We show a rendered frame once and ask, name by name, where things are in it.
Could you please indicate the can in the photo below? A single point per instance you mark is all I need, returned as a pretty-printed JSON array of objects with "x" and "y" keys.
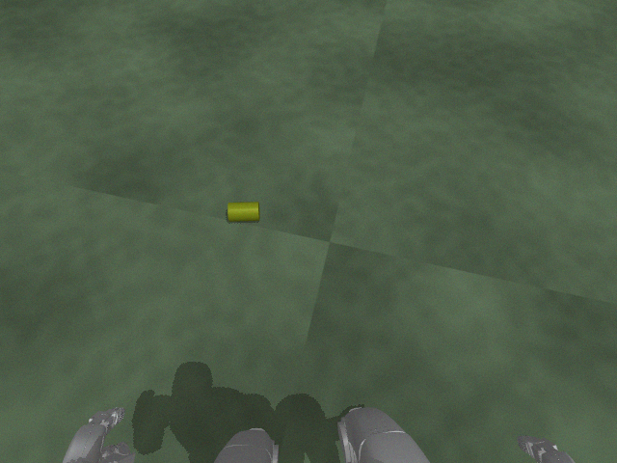
[{"x": 248, "y": 211}]

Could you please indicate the left robot hand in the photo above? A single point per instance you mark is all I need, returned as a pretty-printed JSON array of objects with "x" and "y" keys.
[{"x": 87, "y": 444}]

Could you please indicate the right robot hand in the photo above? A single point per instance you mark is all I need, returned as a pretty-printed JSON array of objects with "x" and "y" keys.
[{"x": 543, "y": 450}]

